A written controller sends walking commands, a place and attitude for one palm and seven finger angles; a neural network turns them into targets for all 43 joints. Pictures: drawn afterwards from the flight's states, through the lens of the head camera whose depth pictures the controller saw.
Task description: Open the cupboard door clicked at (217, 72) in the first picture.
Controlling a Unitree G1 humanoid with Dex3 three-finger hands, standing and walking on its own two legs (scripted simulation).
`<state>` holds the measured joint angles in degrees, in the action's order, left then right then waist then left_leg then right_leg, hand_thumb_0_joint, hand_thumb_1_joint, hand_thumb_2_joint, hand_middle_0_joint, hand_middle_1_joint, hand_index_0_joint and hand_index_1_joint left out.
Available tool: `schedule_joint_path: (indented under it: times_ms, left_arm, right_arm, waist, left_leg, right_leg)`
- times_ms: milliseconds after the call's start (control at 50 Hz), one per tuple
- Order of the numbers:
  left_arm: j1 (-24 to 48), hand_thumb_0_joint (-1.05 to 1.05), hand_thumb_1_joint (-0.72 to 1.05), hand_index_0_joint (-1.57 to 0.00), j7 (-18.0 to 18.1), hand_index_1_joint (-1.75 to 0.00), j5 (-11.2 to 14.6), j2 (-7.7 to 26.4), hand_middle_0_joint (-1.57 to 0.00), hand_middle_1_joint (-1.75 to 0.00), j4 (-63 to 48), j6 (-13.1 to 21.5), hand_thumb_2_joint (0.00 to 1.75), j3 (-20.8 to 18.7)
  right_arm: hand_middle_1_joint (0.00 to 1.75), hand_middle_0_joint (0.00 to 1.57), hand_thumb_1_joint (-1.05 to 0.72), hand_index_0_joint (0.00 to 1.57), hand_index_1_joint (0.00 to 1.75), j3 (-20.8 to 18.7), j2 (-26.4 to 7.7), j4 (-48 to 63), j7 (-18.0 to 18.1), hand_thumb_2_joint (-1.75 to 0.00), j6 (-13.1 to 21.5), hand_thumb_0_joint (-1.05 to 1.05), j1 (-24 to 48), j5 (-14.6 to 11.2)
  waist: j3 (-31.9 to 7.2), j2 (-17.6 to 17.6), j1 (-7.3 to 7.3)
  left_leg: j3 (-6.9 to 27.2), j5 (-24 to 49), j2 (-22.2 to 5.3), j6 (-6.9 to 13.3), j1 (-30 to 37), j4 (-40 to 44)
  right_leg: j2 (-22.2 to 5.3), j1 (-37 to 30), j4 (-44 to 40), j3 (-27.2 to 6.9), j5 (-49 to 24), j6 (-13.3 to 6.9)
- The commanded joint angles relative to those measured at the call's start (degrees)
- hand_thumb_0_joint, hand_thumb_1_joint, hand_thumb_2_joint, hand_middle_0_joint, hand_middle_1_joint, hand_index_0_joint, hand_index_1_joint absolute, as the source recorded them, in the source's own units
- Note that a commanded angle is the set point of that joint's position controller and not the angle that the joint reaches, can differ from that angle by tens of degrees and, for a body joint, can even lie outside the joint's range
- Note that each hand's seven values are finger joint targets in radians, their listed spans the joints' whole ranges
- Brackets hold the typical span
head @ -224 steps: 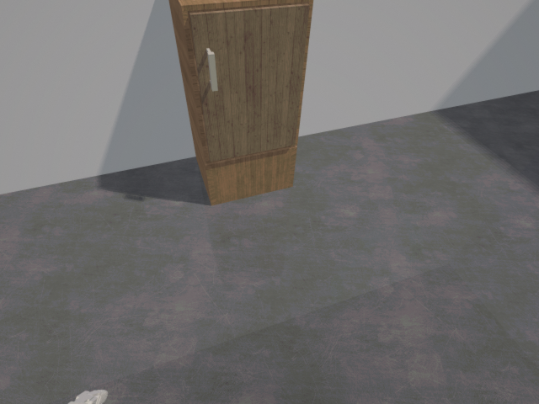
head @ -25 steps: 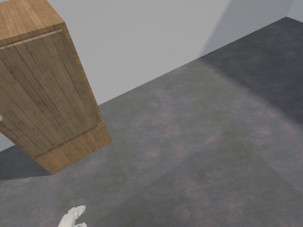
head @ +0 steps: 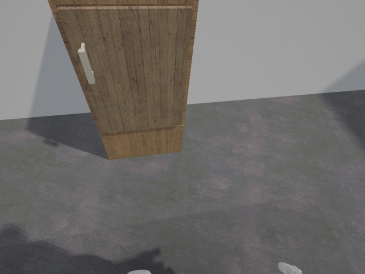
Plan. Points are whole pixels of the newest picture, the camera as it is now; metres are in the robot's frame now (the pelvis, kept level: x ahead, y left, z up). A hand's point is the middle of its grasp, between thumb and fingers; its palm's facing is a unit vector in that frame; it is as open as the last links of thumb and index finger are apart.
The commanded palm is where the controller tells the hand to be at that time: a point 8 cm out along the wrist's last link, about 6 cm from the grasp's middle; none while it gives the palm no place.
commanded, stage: turn to face it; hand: left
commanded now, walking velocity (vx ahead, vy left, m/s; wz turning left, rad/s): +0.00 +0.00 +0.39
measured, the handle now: (87, 63) +0.73 +0.40 -0.02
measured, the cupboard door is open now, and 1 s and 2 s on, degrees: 0 0 0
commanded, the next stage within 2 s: take the last steps up to it in 0.46 s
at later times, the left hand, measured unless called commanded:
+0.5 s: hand out of the picture +0.08 +0.19 -0.14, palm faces +0.16 -0.95 -0.26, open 7.4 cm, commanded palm none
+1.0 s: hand out of the picture -0.13 +0.15 -0.15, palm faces +0.39 -0.90 -0.18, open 7.4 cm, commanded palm none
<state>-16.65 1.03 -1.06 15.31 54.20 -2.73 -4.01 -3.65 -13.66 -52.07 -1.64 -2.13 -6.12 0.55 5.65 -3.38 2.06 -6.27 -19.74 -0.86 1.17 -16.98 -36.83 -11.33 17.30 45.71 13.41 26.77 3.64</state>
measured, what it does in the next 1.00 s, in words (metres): steps on the spot, turning left: right foot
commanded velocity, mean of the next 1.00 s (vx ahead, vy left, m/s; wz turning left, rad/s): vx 0.14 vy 0.01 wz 0.17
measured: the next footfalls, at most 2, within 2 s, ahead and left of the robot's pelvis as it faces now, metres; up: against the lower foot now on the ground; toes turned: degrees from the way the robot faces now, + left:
right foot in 0.50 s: +0.04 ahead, -0.12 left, +0.00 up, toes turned +5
left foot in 1.02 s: +0.05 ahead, +0.15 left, +0.00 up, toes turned +23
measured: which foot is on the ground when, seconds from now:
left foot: down 0.00-0.50, up 0.52-1.00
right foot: up 0.00-0.48, down 0.50-1.00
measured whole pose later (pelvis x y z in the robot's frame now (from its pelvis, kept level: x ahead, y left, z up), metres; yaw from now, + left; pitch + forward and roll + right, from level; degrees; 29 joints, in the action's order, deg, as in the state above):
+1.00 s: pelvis +0.02 +0.02 +0.02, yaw +15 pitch -1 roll +0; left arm -27.8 0.4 -1.9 9.3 64.8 1.6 -2.4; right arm -3.3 -11.5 -59.1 -1.4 -0.5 -11.3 1.0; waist 0.3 -0.9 4.5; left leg -5.8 -18.3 -3.7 -1.1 -16.6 -33.8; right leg -5.3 5.1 23.6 9.4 17.2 1.9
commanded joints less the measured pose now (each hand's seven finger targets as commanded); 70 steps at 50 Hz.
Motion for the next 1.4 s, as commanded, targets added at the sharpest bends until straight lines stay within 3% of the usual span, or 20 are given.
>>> schedule_joint_path:
  times_ms: [0,100,320,440,460,480,500,520,600,800,900,960,980,1000,1020,1040,1100,1160,1260,1380]
  left_arm:
    - [6.03,0.0,0.9,-0.2,0.48,-0.3,0.02,3.86,-0.2,-0.3,-7.05,0.6,0.9,-0.63]
    - [1.96,0.0,0.9,-0.2,-0.38,-0.3,0.06,4.58,-0.2,-0.3,-3.07,0.53,0.9,-1.15]
    - [8.07,0.0,0.9,-0.2,0.41,-0.3,0.38,1.77,-0.2,-0.3,-4.8,0.45,0.9,-0.05]
    - [2.38,0.0,0.9,-0.2,0.97,-0.3,0.84,1.31,-0.2,-0.3,-2.88,2.16,0.9,0.02]
    - [0.93,0.0,0.9,-0.2,1.25,-0.3,0.6,3.36,-0.2,-0.3,-2.38,2.77,0.9,-0.19]
    - [0.14,0.0,0.9,-0.2,1.7,-0.3,-0.19,7.67,-0.2,-0.3,-2.05,3.36,0.9,-0.99]
    - [-0.15,0.0,0.9,-0.2,1.48,-0.3,-0.18,10.35,-0.2,-0.3,-2.98,3.24,0.9,-1.19]
    - [1.48,0.0,0.9,-0.2,1.6,-0.3,0.07,8.32,-0.2,-0.3,-3.2,3.01,0.9,-0.81]
    - [4.97,0.0,0.9,-0.2,1.01,-0.3,0.32,3.43,-0.2,-0.3,-2.99,3.69,0.9,-0.03]
    - [-9.15,0.0,0.9,-0.2,0.09,-0.3,-0.79,2.67,-0.2,-0.3,4.17,6.04,0.9,0.15]
    - [-9.91,0.0,0.9,-0.2,-0.21,-0.3,-0.98,3.96,-0.2,-0.3,6.69,5.81,0.9,0.04]
    - [-7.66,0.0,0.9,-0.2,-0.32,-0.3,-0.27,2.95,-0.2,-0.3,7.69,5.22,0.9,0.09]
    - [-7.46,0.0,0.9,-0.2,-0.55,-0.3,-0.1,0.96,-0.2,-0.3,7.62,4.97,0.9,0.64]
    - [-6.6,0.0,0.9,-0.2,-0.91,-0.3,0.1,-2.28,-0.2,-0.3,6.39,4.82,0.9,1.2]
    - [-3.56,0.0,0.9,-0.2,-0.76,-0.3,-0.17,-2.99,-0.2,-0.3,4.16,4.76,0.9,1.56]
    - [-1.41,0.0,0.9,-0.2,-0.69,-0.3,-0.61,-1.91,-0.2,-0.3,3.55,4.57,0.9,1.14]
    - [-3.37,0.0,0.9,-0.2,-1.78,-0.3,-0.7,-2.27,-0.2,-0.3,6.91,4.24,0.9,0.67]
    - [-6.55,0.0,0.9,-0.2,-1.77,-0.3,-0.74,-4.3,-0.2,-0.3,8.13,3.61,0.9,0.46]
    - [-1.05,0.0,0.9,-0.2,-1.83,-0.3,-0.46,-3.72,-0.2,-0.3,5.73,3.07,0.9,0.09]
    - [10.62,0.0,0.9,-0.2,-2.2,-0.3,-0.05,-4.1,-0.2,-0.3,1.27,3.55,0.9,0.78]
  right_arm:
    - [0.3,0.2,-0.9,0.2,0.3,-2.94,-14.03,0.9,2.02,-0.9,1.32,0.0,-10.29,0.38]
    - [0.3,0.2,-0.9,0.2,0.3,-1.13,-9.46,2.73,2.47,-0.9,1.96,0.0,-3.19,0.18]
    - [0.3,0.2,-0.9,0.2,0.3,-1.41,-8.26,0.21,2.67,-0.9,1.46,0.0,-7.91,0.9]
    - [0.3,0.2,-0.9,0.2,0.3,-1.34,-7.32,-0.79,2.45,-0.9,1.35,0.0,-6.69,0.41]
    - [0.3,0.2,-0.9,0.2,0.3,-1.2,-5.38,-0.88,2.15,-0.9,1.48,0.0,-7.21,-0.08]
    - [0.3,0.2,-0.9,0.2,0.3,-0.55,-1.73,-0.22,1.88,-0.9,1.54,0.0,-8.04,-0.53]
    - [0.3,0.2,-0.9,0.2,0.3,-0.92,-2.51,1.05,2.1,-0.9,0.85,0.0,-7.02,-0.21]
    - [0.3,0.2,-0.9,0.2,0.3,-1.49,-3.43,0.17,2.15,-0.9,-0.18,0.0,-6.18,0.27]
    - [0.3,0.2,-0.9,0.2,0.3,-1.74,-2.52,-4.01,0.97,-0.9,-0.89,0.0,-10.5,1.06]
    - [0.3,0.2,-0.9,0.2,0.3,-0.73,-0.64,-2.68,-0.06,-0.9,1.48,0.0,-2.62,1.08]
    - [0.3,0.2,-0.9,0.2,0.3,0.22,0.64,-2.48,-0.23,-0.9,2.53,0.0,-1.95,0.54]
    - [0.3,0.2,-0.9,0.2,0.3,0.38,-0.1,-5.38,0.46,-0.9,3.59,0.0,-9.27,0.47]
    - [0.3,0.2,-0.9,0.2,0.3,-0.18,-2.58,-7.04,1.17,-0.9,4.07,0.0,-14.36,0.37]
    - [0.3,0.2,-0.9,0.2,0.3,-1.65,-7.9,-8.52,1.73,-0.9,4.34,0.0,-20.63,0.79]
    - [0.3,0.2,-0.9,0.2,0.3,-2.14,-11.01,-9.2,2.19,-0.9,4.06,0.0,-24.97,0.97]
    - [0.3,0.2,-0.9,0.2,0.3,-1.75,-10.34,-8.73,2.4,-0.9,3.76,0.0,-22.36,0.92]
    - [0.3,0.2,-0.9,0.2,0.3,0.6,-2.75,-7.09,3.01,-0.9,5.03,0.0,-14.24,0.37]
    - [0.3,0.2,-0.9,0.2,0.3,0.64,-0.19,-7.48,3.27,-0.9,6.35,0.0,-15.28,0.13]
    - [0.3,0.2,-0.9,0.2,0.3,1.13,-0.31,-9.45,3.84,-0.9,7.14,0.0,-18.91,0.03]
    - [0.3,0.2,-0.9,0.2,0.3,1.06,-0.41,-12.21,4.23,-0.9,6.95,0.0,-24.06,0.91]
  waist:
    - [-11.57,16.76,-5.99]
    - [-7.33,10.9,-1.9]
    - [-5.42,11.07,-3.94]
    - [-8.39,9.56,-0.91]
    - [-9.88,5.19,-0.41]
    - [-9.81,-9.0,-0.61]
    - [-8.12,-11.41,0.11]
    - [-6.58,-6.65,-0.38]
    - [-1.17,-3.83,-2.99]
    - [0.04,-5.14,1.91]
    - [0.1,-7.1,1.41]
    - [-0.9,-2.31,-2.85]
    - [-3.1,5.29,-5.13]
    - [-4.7,19.99,-7.95]
    - [-3.08,22.78,-9.13]
    - [0.38,16.76,-8.13]
    - [3.89,9.99,-3.55]
    - [2.19,8.44,-1.6]
    - [2.41,8.56,-1.39]
    - [5.21,9.82,-4.03]
  left_leg:
    - [20.77,44.93,-20.33,9.98,16.51,15.26]
    - [13.41,35.7,-12.02,6.33,11.06,17.9]
    - [20.98,27.22,-13.07,9.45,9.66,19.02]
    - [21.04,27.31,-9.39,5.8,3.29,12.47]
    - [18.94,19.63,-6.48,2.83,-1.27,8.45]
    - [10.29,2.64,0.96,-1.37,-10.32,-0.78]
    - [8.71,-13.05,3.14,-2.57,-11.06,-11.26]
    - [10.97,-12.62,1.67,-2.4,-10.01,-19.0]
    - [8.73,-0.17,-0.96,-3.37,-13.5,-28.85]
    - [3.73,0.33,-4.26,-3.74,-15.96,-12.47]
    - [0.6,-2.05,-2.72,-2.01,-6.66,-0.95]
    - [-2.77,4.82,-0.68,-1.87,11.57,10.73]
    - [0.62,2.16,-3.14,-1.32,20.65,13.47]
    - [17.61,-9.11,-15.15,1.9,25.51,19.84]
    - [28.65,-15.21,-23.14,6.05,23.15,28.03]
    - [28.1,-18.12,-24.22,7.46,17.58,29.71]
    - [16.83,-3.66,-17.56,4.93,9.14,29.99]
    - [8.66,12.15,-13.95,3.98,10.35,29.16]
    - [6.5,29.69,-14.45,5.6,15.64,27.1]
    - [5.12,39.56,-14.99,6.7,19.8,24.25]
  right_leg:
    - [1.94,16.91,20.85,-11.04,6.32,1.23]
    - [3.76,13.7,21.36,-11.7,-6.29,2.03]
    - [6.66,7.39,3.33,-11.93,-1.44,1.6]
    - [8.6,-8.84,-20.45,-10.9,-14.34,0.0]
    - [4.75,-15.56,-26.38,-14.75,-19.06,-0.82]
    - [-7.64,-20.42,-28.71,-26.84,-25.17,-5.06]
    - [-16.45,-13.54,-29.79,-31.28,-32.3,-11.34]
    - [-14.73,-8.23,-30.18,-27.99,-29.26,-13.58]
    - [-5.82,-5.23,-34.42,-19.61,-8.09,-8.65]
    - [-7.28,-14.48,-37.36,-20.47,-3.98,-10.76]
    - [-7.0,-9.93,-35.88,-17.82,-5.14,-11.26]
    - [-2.75,1.21,-29.39,-12.57,-1.67,-8.45]
    - [0.0,6.89,-21.88,-9.97,-1.24,-6.59]
    - [5.96,15.74,-6.28,-4.66,2.31,-3.79]
    - [8.33,21.09,6.5,-5.37,6.63,-3.34]
    - [5.87,21.9,12.64,-9.18,5.05,-4.35]
    - [2.94,18.6,18.29,-11.86,-8.56,-3.95]
    - [4.11,17.54,18.94,-11.13,-14.92,-2.61]
    - [4.41,23.18,16.81,-11.26,-17.32,-2.12]
    - [5.22,23.37,2.71,-8.5,-16.89,-3.65]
